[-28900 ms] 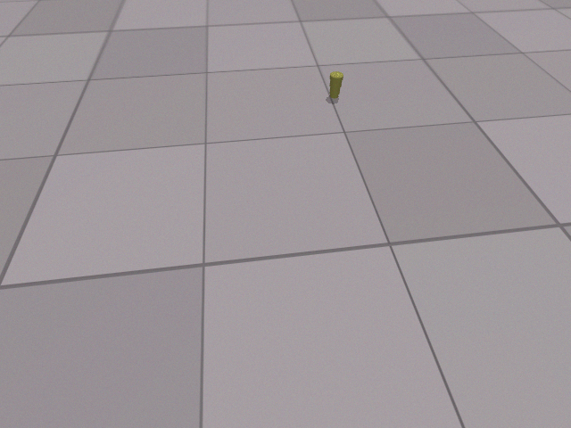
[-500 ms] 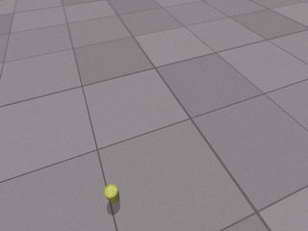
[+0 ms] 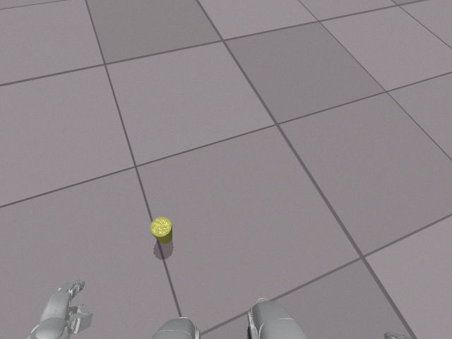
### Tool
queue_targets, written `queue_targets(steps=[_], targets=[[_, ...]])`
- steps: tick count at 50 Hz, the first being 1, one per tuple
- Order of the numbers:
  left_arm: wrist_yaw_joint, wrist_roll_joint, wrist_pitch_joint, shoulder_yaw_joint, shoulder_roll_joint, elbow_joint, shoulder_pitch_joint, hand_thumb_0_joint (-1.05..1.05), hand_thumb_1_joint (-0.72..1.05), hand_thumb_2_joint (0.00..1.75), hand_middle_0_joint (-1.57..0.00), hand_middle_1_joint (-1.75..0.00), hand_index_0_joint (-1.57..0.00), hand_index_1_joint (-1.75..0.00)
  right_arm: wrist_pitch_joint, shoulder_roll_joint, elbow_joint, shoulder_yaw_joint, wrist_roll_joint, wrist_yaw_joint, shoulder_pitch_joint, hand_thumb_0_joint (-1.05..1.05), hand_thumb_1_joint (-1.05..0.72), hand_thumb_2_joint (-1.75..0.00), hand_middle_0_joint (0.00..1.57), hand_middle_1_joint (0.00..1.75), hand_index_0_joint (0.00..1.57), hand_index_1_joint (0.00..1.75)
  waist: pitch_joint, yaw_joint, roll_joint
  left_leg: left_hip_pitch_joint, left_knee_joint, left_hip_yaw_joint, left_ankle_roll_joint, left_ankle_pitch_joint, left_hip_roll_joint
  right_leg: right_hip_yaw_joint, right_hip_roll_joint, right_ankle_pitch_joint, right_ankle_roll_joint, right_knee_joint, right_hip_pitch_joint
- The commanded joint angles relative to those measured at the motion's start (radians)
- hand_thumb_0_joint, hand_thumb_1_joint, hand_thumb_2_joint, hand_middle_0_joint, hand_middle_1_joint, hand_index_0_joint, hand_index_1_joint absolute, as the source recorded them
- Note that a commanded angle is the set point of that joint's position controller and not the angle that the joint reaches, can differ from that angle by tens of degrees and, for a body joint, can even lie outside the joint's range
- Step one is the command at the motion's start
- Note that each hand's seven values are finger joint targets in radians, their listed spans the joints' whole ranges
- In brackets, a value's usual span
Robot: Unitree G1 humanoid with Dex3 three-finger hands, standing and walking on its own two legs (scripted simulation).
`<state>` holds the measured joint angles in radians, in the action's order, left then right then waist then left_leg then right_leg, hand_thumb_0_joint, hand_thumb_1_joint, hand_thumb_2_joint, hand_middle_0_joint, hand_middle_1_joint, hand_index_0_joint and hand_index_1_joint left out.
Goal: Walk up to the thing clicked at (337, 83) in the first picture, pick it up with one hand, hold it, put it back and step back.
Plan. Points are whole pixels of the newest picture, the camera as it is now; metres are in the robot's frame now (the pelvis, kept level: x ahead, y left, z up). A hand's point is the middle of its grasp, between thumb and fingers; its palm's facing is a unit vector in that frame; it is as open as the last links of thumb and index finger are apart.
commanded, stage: step back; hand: left
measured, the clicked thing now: (163, 232) +0.50 +0.21 -0.68
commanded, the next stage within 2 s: none
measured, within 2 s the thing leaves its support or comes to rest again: neither
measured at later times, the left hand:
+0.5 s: hand out of the picture +0.01 +0.26 -0.13, palm faces -0.06 -0.91 -0.40, open 7.3 cm
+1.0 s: hand out of the picture -0.14 +0.28 -0.15, palm faces -0.09 -0.92 -0.38, open 7.3 cm
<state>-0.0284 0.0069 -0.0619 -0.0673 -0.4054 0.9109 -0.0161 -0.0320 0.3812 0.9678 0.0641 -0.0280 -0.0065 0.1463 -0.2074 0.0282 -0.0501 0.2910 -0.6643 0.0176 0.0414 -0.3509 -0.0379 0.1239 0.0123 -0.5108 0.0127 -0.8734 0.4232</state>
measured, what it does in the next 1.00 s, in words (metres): walks backwards: right foot, then left foot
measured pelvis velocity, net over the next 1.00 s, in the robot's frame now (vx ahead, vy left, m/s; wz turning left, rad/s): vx -0.25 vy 0.01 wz -0.09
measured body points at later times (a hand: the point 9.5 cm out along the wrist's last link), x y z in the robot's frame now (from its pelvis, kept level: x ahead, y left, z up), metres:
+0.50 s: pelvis -0.10 +0.00 +0.00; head -0.04 -0.01 +0.45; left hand +0.01 +0.31 -0.11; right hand -0.01 -0.32 -0.12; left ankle -0.09 +0.12 -0.66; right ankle -0.08 -0.11 -0.72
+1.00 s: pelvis -0.25 +0.01 +0.00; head -0.19 +0.03 +0.44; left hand -0.14 +0.33 -0.12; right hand -0.14 -0.31 -0.10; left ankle -0.16 +0.13 -0.72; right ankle -0.31 -0.13 -0.68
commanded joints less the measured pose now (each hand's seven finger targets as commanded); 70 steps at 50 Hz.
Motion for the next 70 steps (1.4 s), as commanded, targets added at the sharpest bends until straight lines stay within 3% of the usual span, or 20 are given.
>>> queue_targets(steps=[1, 9, 16, 17, 19, 24, 29, 32, 33, 35, 40, 47, 52, 54, 55, 59, 64, 67, 69, 70], targets=[[-0.023, -0.014, 0.008, -0.034, -0.152, -0.057, 0.09, 0.0, 0.9, 0.9, -0.2, -0.3, -0.2, -0.3, 0.027, 0.254, -0.115, 0.058, -0.011, 0.037, -0.048, 0.0, -0.9, -0.9, 0.2, 0.3, 0.2, 0.3, 0.29, -0.044, 0.205, -0.232, 0.186, 0.233, 0.102, 0.802, 0.252, 0.104, 0.088, -0.018, 0.018, -0.317, 0.108], [-0.007, 0.005, 0.027, -0.047, -0.15, -0.103, 0.104, 0.0, 0.9, 0.9, -0.2, -0.3, -0.2, -0.3, 0.025, 0.233, -0.153, 0.06, 0.003, 0.047, 0.052, 0.0, -0.9, -0.9, 0.2, 0.3, 0.2, 0.3, 0.266, 0.021, 0.175, -0.32, 0.153, 0.247, 0.213, 0.762, 0.301, 0.001, 0.043, -0.01, -0.034, -0.094, 0.064], [0.011, 0.021, 0.047, -0.059, -0.13, -0.065, 0.253, 0.0, 0.9, 0.9, -0.2, -0.3, -0.2, -0.3, 0.011, 0.248, -0.184, 0.054, 0.016, 0.033, -0.031, 0.0, -0.9, -0.9, 0.2, 0.3, 0.2, 0.3, 0.302, -0.047, 0.153, -0.072, 0.098, 0.19, 0.11, 0.412, 0.245, -0.091, 0.005, 0.281, 0.036, 0.398, -0.264], [0.01, 0.032, 0.054, -0.07, -0.17, -0.072, 0.264, 0.0, 0.9, 0.9, -0.2, -0.3, -0.2, -0.3, 0.01, 0.219, -0.185, 0.044, 0.025, 0.031, -0.03, 0.0, -0.9, -0.9, 0.2, 0.3, 0.2, 0.3, 0.305, -0.045, 0.064, 0.043, 0.047, 0.161, 0.06, 0.283, 0.194, 0.048, -0.082, 0.353, 0.071, 0.418, -0.322], [0.014, 0.028, 0.055, -0.097, -0.307, -0.129, 0.161, 0.0, 0.9, 0.9, -0.2, -0.3, -0.2, -0.3, 0.002, 0.187, -0.19, 0.043, 0.026, 0.036, -0.062, 0.0, -0.9, -0.9, 0.2, 0.3, 0.2, 0.3, 0.207, -0.065, -0.239, 0.152, -0.367, 0.043, -0.035, -0.254, -0.064, 0.442, -0.42, 0.486, 0.337, 0.55, -0.136], [-0.003, 0.026, 0.057, -0.081, -0.204, -0.192, 0.066, 0.0, 0.9, 0.9, -0.2, -0.3, -0.2, -0.3, 0.009, 0.196, -0.155, 0.029, 0.034, 0.036, 0.047, 0.0, -0.9, -0.9, 0.2, 0.3, 0.2, 0.3, 0.198, -0.019, -0.09, 0.143, -0.523, 0.131, -0.051, -0.15, -0.078, 0.136, -0.241, 0.697, 0.218, 0.43, -0.167], [-0.004, 0.03, 0.042, -0.07, -0.19, -0.198, 0.179, 0.0, 0.9, 0.9, -0.2, -0.3, -0.2, -0.3, 0.019, 0.171, -0.179, 0.024, 0.022, 0.036, 0.034, 0.0, -0.9, -0.9, 0.2, 0.3, 0.2, 0.3, 0.263, -0.072, -0.137, 0.139, -0.089, 0.04, -0.052, -0.167, -0.008, 0.11, -0.228, 0.766, 0.196, 0.338, -0.398], [0.007, 0.011, 0.022, -0.063, -0.205, -0.223, 0.13, 0.0, 0.9, 0.9, -0.2, -0.3, -0.2, -0.3, 0.03, 0.166, -0.142, 0.039, 0.006, 0.032, 0.127, 0.0, -0.9, -0.9, 0.2, 0.3, 0.2, 0.3, 0.279, -0.007, -0.109, -0.062, 0.273, -0.029, -0.031, 0.139, 0.001, 0.075, -0.194, 0.656, 0.136, 0.242, -0.283], [0.01, 0.01, 0.015, -0.05, -0.166, -0.225, 0.162, 0.0, 0.9, 0.9, -0.2, -0.3, -0.2, -0.3, 0.036, 0.21, -0.15, 0.054, -0.008, 0.031, 0.105, 0.0, -0.9, -0.9, 0.2, 0.3, 0.2, 0.3, 0.271, -0.026, -0.001, -0.144, 0.289, 0.128, -0.004, 0.219, 0.096, 0.057, -0.131, 0.475, 0.077, 0.184, -0.139], [-0.008, 0.011, 0.017, -0.066, -0.168, -0.231, 0.097, 0.0, 0.9, 0.9, -0.2, -0.3, -0.2, -0.3, 0.036, 0.378, -0.182, 0.086, -0.01, 0.022, 0.053, 0.0, -0.9, -0.9, 0.2, 0.3, 0.2, 0.3, 0.239, 0.033, 0.295, -0.032, 0.344, 0.536, 0.231, 0.477, 0.451, 0.026, 0.092, -0.156, 0.002, -0.18, 0.023], [-0.002, 0.004, 0.016, -0.078, -0.175, -0.164, 0.213, 0.0, 0.9, 0.9, -0.2, -0.3, -0.2, -0.3, 0.044, 0.236, -0.203, 0.049, -0.006, 0.041, -0.063, 0.0, -0.9, -0.9, 0.2, 0.3, 0.2, 0.3, 0.203, -0.064, 0.166, -0.085, 0.238, 0.233, 0.181, 0.555, 0.288, 0.077, 0.093, 0.016, -0.007, -0.435, 0.079], [0.013, 0.011, 0.022, -0.07, -0.149, -0.187, 0.19, 0.0, 0.9, 0.9, -0.2, -0.3, -0.2, -0.3, 0.034, 0.256, -0.221, 0.063, -0.006, 0.045, 0.03, 0.0, -0.9, -0.9, 0.2, 0.3, 0.2, 0.3, 0.259, 0.011, 0.223, -0.217, 0.183, 0.215, 0.219, 0.561, 0.308, -0.014, 0.032, -0.024, -0.047, -0.089, 0.023], [0.026, 0.023, 0.036, -0.08, -0.148, -0.086, 0.384, 0.0, 0.9, 0.9, -0.2, -0.3, -0.2, -0.3, 0.003, 0.27, -0.243, 0.061, 0.007, 0.035, -0.05, 0.0, -0.9, -0.9, 0.2, 0.3, 0.2, 0.3, 0.319, -0.069, 0.234, 0.017, 0.107, 0.155, 0.096, 0.263, 0.228, -0.121, 0.011, 0.242, 0.018, 0.429, -0.313], [0.031, 0.036, 0.038, -0.122, -0.321, -0.143, 0.294, 0.0, 0.9, 0.9, -0.2, -0.3, -0.2, -0.3, 0.004, 0.169, -0.273, 0.038, 0.023, 0.04, -0.053, 0.0, -0.9, -0.9, 0.2, 0.3, 0.2, 0.3, 0.209, -0.074, -0.212, 0.297, -0.232, 0.047, -0.034, -0.193, -0.061, 0.385, -0.328, 0.103, 0.194, 0.58, -0.178], [0.024, 0.04, 0.04, -0.128, -0.378, -0.183, 0.212, 0.0, 0.9, 0.9, -0.2, -0.3, -0.2, -0.3, -0.001, 0.221, -0.265, 0.058, 0.016, 0.052, -0.085, 0.0, -0.9, -0.9, 0.2, 0.3, 0.2, 0.3, 0.143, -0.096, -0.239, 0.212, -0.47, 0.139, -0.054, -0.255, -0.033, 0.517, -0.466, 0.104, 0.313, 0.639, 0.066], [0.007, 0.041, 0.048, -0.092, -0.224, -0.216, 0.04, 0.0, 0.9, 0.9, -0.2, -0.3, -0.2, -0.3, 0.012, 0.206, -0.189, 0.045, 0.027, 0.044, 0.073, 0.0, -0.9, -0.9, 0.2, 0.3, 0.2, 0.3, 0.158, 0.01, -0.108, 0.15, -0.57, 0.129, -0.046, -0.101, -0.076, 0.086, -0.231, 0.433, 0.184, 0.452, -0.012], [-0.005, 0.042, 0.038, -0.08, -0.205, -0.208, 0.182, 0.0, 0.9, 0.9, -0.2, -0.3, -0.2, -0.3, 0.022, 0.172, -0.204, 0.03, 0.013, 0.04, 0.036, 0.0, -0.9, -0.9, 0.2, 0.3, 0.2, 0.3, 0.221, -0.08, -0.142, 0.177, -0.169, 0.038, -0.055, -0.183, -0.017, 0.092, -0.252, 0.65, 0.187, 0.359, -0.33], [0.0, 0.02, 0.021, -0.07, -0.211, -0.22, 0.153, 0.0, 0.9, 0.9, -0.2, -0.3, -0.2, -0.3, 0.03, 0.166, -0.164, 0.037, 0.005, 0.037, 0.123, 0.0, -0.9, -0.9, 0.2, 0.3, 0.2, 0.3, 0.27, -0.037, -0.133, 0.017, 0.188, -0.036, -0.028, 0.022, -0.001, 0.065, -0.228, 0.685, 0.151, 0.241, -0.324], [0.007, 0.012, 0.008, -0.045, -0.154, -0.232, 0.181, 0.0, 0.9, 0.9, -0.2, -0.3, -0.2, -0.3, 0.038, 0.251, -0.157, 0.063, -0.016, 0.041, 0.137, 0.0, -0.9, -0.9, 0.2, 0.3, 0.2, 0.3, 0.289, -0.043, 0.059, -0.161, 0.296, 0.244, 0.038, 0.28, 0.19, 0.015, -0.124, 0.395, 0.053, 0.095, -0.069], [0.0, 0.001, 0.012, -0.048, -0.151, -0.252, 0.13, 0.0, 0.9, 0.9, -0.2, -0.3, -0.2, -0.3, 0.031, 0.383, -0.181, 0.082, -0.005, 0.028, 0.059, 0.0, -0.9, -0.9, 0.2, 0.3, 0.2, 0.3, 0.255, -0.026, 0.295, -0.072, 0.317, 0.48, 0.196, 0.433, 0.404, -0.115, 0.053, -0.045, 0.006, -0.064, 0.037]])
